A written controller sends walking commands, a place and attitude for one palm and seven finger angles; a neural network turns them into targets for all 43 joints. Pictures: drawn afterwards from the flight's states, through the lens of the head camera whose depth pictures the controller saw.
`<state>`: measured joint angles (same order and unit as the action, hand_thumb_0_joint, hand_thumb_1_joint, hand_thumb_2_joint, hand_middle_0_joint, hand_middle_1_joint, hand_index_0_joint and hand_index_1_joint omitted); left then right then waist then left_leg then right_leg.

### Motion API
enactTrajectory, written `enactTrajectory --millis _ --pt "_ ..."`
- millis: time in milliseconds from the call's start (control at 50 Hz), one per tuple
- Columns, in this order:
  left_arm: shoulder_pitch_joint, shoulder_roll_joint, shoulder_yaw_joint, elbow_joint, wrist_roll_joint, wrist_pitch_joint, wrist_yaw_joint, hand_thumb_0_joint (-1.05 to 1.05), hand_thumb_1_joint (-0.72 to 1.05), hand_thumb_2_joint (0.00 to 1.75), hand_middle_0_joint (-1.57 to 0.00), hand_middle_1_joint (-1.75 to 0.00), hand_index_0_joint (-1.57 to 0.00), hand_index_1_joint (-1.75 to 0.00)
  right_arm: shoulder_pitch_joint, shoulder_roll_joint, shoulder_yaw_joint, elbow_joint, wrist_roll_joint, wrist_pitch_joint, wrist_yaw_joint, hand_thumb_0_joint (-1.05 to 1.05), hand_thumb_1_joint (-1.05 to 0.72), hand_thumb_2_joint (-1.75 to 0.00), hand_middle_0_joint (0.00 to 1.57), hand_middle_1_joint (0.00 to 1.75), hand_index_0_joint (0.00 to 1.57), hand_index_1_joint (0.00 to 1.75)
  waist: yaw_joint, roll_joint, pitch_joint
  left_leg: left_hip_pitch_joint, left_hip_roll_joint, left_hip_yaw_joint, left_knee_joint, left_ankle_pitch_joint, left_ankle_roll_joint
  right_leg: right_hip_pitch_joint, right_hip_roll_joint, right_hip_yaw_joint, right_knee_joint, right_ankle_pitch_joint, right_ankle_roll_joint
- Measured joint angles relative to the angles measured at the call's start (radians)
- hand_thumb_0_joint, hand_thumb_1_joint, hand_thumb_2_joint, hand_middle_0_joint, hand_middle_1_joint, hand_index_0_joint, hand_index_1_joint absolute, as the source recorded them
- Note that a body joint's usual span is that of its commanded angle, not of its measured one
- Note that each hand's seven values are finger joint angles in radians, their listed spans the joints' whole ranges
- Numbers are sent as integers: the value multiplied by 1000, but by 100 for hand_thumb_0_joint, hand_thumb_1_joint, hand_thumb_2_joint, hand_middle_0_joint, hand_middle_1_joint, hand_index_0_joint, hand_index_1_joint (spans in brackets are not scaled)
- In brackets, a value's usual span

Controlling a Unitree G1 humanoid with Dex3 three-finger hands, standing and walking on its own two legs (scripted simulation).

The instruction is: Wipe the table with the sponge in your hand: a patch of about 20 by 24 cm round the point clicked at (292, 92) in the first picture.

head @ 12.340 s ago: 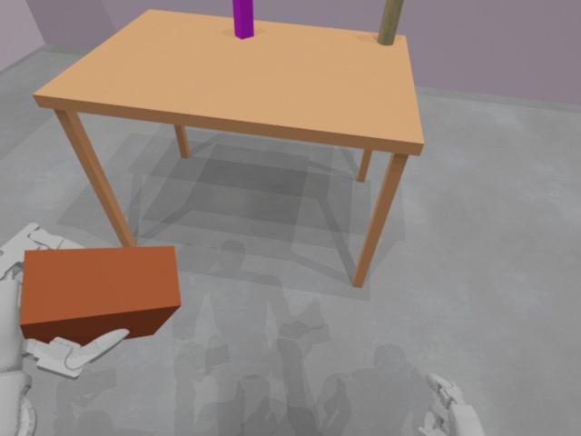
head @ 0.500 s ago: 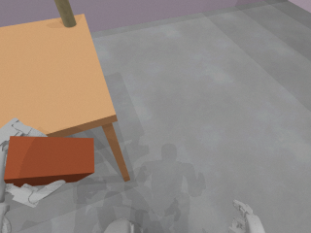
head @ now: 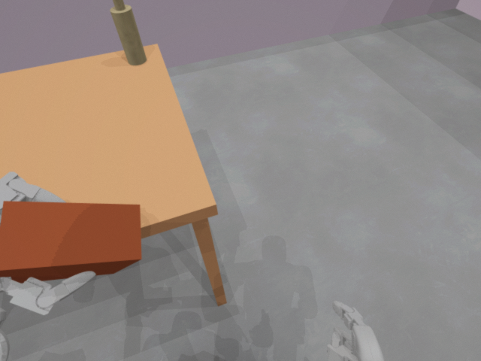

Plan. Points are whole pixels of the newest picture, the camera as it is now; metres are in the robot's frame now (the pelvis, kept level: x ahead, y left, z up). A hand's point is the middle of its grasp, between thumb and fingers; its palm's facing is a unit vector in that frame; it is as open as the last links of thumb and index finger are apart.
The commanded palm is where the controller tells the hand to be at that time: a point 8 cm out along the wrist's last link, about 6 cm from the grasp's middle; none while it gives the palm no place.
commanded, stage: come to a stop and stand still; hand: left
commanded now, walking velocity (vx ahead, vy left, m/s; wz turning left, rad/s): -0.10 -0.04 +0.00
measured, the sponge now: (90, 244) +0.23 +0.20 +0.15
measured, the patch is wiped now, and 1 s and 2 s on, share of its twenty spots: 0.00 0.00 0.00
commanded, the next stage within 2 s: look again from close up in 0.76 s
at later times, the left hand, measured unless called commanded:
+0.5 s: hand (11, 273) +0.18 +0.26 +0.17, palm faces +0.39 -0.82 -0.42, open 10.7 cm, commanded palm +0.13 +0.30 +0.19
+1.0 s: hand out of the picture +0.21 +0.30 +0.21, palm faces +0.50 -0.77 -0.39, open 10.7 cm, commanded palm +0.12 +0.29 +0.19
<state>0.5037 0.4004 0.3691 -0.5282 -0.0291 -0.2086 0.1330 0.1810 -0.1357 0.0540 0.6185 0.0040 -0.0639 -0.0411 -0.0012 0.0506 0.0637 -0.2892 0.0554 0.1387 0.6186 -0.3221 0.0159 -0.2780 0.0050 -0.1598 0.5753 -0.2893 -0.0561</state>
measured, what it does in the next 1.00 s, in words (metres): shifts its weight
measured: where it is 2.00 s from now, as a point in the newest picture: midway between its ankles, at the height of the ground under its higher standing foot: outside the picture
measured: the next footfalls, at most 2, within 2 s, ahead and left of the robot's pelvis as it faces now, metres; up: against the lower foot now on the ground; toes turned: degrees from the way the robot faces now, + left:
left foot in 1.94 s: +0.14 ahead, +0.29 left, +0.00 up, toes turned -5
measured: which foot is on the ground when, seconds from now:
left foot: down 0.00-1.00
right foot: down 0.00-1.00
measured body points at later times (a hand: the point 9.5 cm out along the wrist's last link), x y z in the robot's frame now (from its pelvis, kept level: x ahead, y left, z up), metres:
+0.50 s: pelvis -0.03 +0.02 +0.00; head -0.03 +0.02 +0.45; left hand +0.16 +0.30 +0.19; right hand +0.12 -0.20 -0.08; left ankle +0.00 +0.14 -0.73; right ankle +0.01 -0.07 -0.73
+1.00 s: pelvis -0.05 +0.02 +0.00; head -0.03 +0.02 +0.45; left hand +0.17 +0.34 +0.23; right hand +0.11 -0.21 -0.09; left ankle +0.00 +0.13 -0.73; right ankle +0.01 -0.07 -0.73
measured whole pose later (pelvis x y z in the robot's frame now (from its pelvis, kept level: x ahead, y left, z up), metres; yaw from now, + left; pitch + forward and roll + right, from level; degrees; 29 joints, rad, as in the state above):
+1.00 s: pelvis -0.05 +0.02 +0.00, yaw -2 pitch -1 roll -1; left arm 0.18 0.47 0.47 -0.29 -0.04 -0.27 0.12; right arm 0.24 -0.21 0.05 0.62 0.00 -0.13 -0.03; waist 0.04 0.00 0.05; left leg -0.34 0.02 0.02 0.62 -0.31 0.00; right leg -0.33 0.03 -0.09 0.53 -0.19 -0.06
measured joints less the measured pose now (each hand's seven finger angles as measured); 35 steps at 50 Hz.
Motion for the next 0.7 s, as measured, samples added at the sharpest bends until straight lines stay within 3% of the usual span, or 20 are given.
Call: enactTrajectory --millis 60,120,200,300,340,400,440,500,580,700 --pt "-14 -16 -1 47 -7 14 2 -1 -54 101 -66 -138 -67 -138 -3 -18 -7 4 6 16 5 1 -90 -90 21 30 21 30 -2 -10 -6 -20 -19 -42 76 -58 -35 2 -6 10 -3 -8 -17" --pt "-20 -35 -9 70 -1 33 7 -1 -54 101 -66 -138 -67 -138 -4 -44 -15 -1 3 28 -4 1 -90 -90 21 30 21 30 -9 -42 -5 -21 -30 -72 92 -107 -41 6 -18 21 -17 3 -10" --pt "-3 -41 -34 17 7 47 16 -1 -54 101 -66 -138 -67 -138 1 -87 -37 -24 -6 36 -24 1 -90 -90 21 30 20 30 -24 -60 6 31 -15 -87 -54 45 -37 6 -19 13 -8 7 5" --pt "32 -1 -29 -42 8 25 17 -1 -54 101 -66 -138 -67 -138 19 -85 -61 -43 -12 32 -38 1 -90 -90 20 30 20 30 -3 -104 -9 46 -25 -52 -78 47 -11 0 -28 48 -5 -8 40" --pt "27 18 -11 -36 11 10 17 -1 -54 101 -66 -138 -67 -138 29 -79 -61 -53 -16 18 -37 1 -90 -90 20 30 20 30 2 -101 -16 39 -23 -51 -83 55 -8 -11 -24 53 4 -50 54" --pt "-8 19 5 2 11 -1 20 -1 -54 101 -66 -138 -67 -138 34 -68 -52 -51 -13 -1 -31 1 -90 -90 20 30 20 30 8 -80 -12 31 -18 -56 -77 65 -9 -4 -17 51 -25 5 58" --pt "-27 4 5 33 10 0 21 -1 -54 101 -66 -138 -67 -138 35 -60 -43 -42 -8 -5 -25 1 -90 -90 20 30 20 30 10 -64 -10 27 -14 -58 -66 65 -11 5 -12 49 -49 76 45" --pt "-39 -37 -17 76 9 12 16 -1 -54 101 -66 -138 -67 -138 39 -51 -29 -24 -6 -4 -17 1 -90 -90 20 30 20 30 10 -37 -22 17 -6 -60 -55 66 -15 1 -3 47 -53 80 16" --pt "-30 -78 -62 94 10 36 8 -1 -54 101 -66 -138 -67 -138 48 -48 -19 -3 -13 3 -13 1 -90 -90 21 30 20 30 11 -26 -36 -9 -10 -66 -34 19 -17 -16 -1 50 -60 89 10" --pt "-36 -48 -71 60 14 40 7 -1 -54 101 -67 -138 -67 -138 58 -52 -19 14 -20 10 -25 1 -90 -90 21 30 21 30 3 -44 -15 3 -17 -72 -74 108 -8 -13 -2 52 -71 102 18"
